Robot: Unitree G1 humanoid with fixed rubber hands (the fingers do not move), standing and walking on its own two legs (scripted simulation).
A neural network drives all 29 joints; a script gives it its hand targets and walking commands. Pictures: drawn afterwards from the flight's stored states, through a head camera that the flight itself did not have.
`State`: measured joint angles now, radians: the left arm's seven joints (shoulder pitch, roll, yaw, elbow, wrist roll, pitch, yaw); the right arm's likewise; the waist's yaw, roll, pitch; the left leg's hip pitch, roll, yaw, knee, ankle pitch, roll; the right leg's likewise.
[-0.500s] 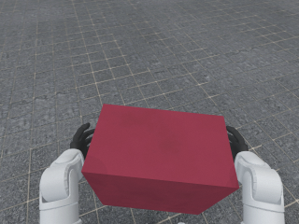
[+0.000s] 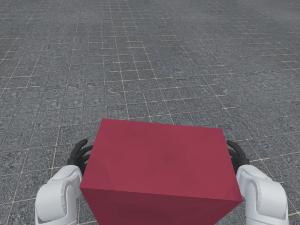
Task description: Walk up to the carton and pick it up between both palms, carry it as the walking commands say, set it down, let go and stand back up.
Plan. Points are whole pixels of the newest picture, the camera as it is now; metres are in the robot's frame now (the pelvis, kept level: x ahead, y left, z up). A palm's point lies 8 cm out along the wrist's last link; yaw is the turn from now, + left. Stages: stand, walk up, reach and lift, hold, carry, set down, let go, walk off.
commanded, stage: carry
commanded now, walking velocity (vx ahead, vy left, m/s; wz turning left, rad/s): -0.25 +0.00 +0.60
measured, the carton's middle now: (156, 181) +0.24 +0.01 +0.00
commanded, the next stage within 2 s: none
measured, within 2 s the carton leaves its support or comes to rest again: neither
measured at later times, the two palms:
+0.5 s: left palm out of the picture +0.01 +0.21 +0.08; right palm out of the picture +0.09 -0.17 +0.07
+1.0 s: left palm out of the picture -0.26 +0.25 +0.07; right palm out of the picture -0.05 -0.08 +0.06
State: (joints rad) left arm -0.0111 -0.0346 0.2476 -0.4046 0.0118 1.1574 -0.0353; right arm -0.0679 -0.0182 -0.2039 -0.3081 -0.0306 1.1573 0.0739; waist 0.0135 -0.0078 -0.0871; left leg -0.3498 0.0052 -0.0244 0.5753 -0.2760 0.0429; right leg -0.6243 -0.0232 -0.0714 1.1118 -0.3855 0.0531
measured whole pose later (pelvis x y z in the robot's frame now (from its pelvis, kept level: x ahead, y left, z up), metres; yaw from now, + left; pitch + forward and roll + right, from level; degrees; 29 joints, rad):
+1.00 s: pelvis -0.37 -0.04 -0.01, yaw +32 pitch +4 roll -2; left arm -0.04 -0.04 0.23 -0.38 -0.01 1.09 -0.02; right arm -0.06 -0.05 -0.21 -0.37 -0.04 1.14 0.08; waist 0.01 0.05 -0.06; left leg -0.56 -0.07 -0.14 0.57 -0.17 -0.03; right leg -0.30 0.04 -0.06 0.54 -0.32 -0.02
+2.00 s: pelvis -0.69 -0.22 -0.02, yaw +68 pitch +3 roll +2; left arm -0.02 -0.08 0.24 -0.43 0.05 1.11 -0.03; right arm -0.12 -0.08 -0.20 -0.30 0.00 1.14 0.08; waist -0.05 -0.05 -0.06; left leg -0.37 -0.04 0.03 0.65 -0.31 0.00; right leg -0.53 -0.22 -0.11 0.78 -0.35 0.09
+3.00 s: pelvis -0.82 -0.53 -0.01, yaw +103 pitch +3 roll -1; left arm -0.03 -0.06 0.25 -0.40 -0.01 1.06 -0.04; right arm -0.06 -0.03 -0.22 -0.40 -0.05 1.13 0.08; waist 0.00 0.05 -0.03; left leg -0.54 -0.10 -0.13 0.54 -0.12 -0.01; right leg -0.32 0.03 -0.04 0.59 -0.34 -0.01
